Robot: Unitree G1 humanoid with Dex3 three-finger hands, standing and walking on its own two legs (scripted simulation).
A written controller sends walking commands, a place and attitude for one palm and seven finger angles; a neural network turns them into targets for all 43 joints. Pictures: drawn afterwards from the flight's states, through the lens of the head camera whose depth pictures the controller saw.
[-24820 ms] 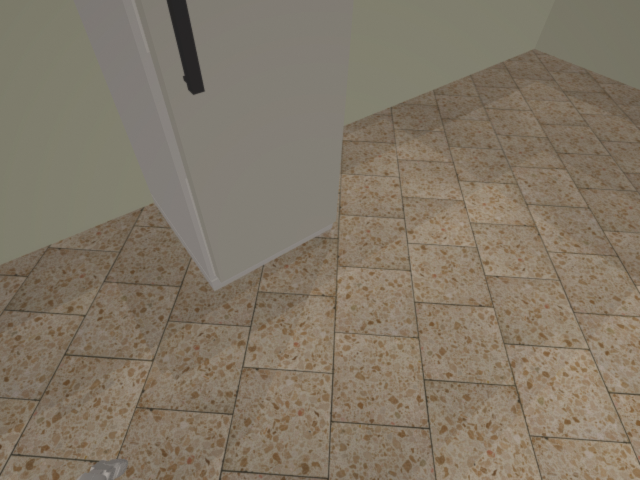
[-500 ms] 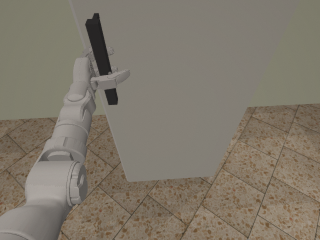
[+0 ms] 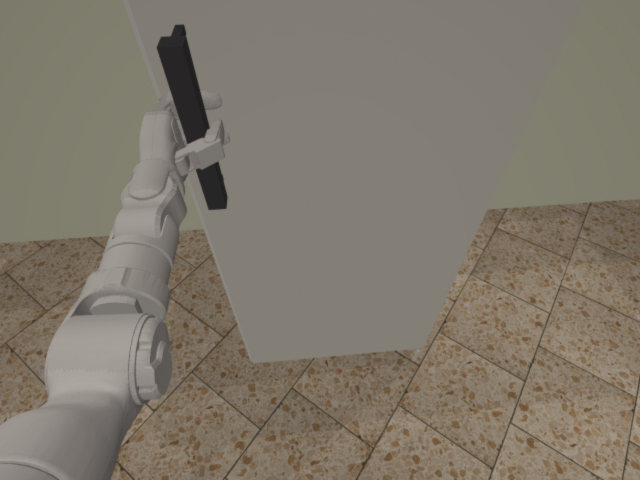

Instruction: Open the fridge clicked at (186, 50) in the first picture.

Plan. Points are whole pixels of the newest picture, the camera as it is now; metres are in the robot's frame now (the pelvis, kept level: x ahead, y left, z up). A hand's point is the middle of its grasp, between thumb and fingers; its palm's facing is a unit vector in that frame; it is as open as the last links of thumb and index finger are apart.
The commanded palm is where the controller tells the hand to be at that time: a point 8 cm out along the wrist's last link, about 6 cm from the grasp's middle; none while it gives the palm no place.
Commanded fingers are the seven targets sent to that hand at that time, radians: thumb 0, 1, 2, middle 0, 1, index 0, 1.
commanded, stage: grip the handle and tug to test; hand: left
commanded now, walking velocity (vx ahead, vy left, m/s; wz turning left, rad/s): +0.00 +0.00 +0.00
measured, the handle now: (201, 127) +0.52 +0.15 +0.18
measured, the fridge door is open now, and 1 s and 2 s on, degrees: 0 10 40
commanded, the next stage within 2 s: pull the door a little, standing still in 0.48 s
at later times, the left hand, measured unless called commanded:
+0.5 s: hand (214, 147) +0.47 +0.13 +0.18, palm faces +0.07 -1.00 +0.02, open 5.8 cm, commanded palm +0.42 +0.18 +0.18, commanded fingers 0.00 0.90 0.90 -0.45 -1.40 -0.45 -1.40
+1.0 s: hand (219, 190) +0.39 +0.11 +0.18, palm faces +0.04 -1.00 +0.02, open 6.1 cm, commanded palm +0.36 +0.16 +0.18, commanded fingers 0.00 0.90 0.90 -0.45 -1.40 -0.45 -1.40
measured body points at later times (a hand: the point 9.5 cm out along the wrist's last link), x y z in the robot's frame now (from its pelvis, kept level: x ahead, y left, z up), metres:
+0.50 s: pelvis +0.03 +0.00 +0.00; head +0.04 -0.02 +0.45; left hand +0.46 +0.18 +0.18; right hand +0.11 -0.26 -0.11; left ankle -0.01 +0.10 -0.74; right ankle +0.00 -0.09 -0.74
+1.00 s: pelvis +0.03 -0.01 +0.01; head +0.01 -0.03 +0.45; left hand +0.38 +0.16 +0.18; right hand +0.20 -0.23 -0.09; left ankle -0.01 +0.10 -0.74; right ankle +0.00 -0.09 -0.74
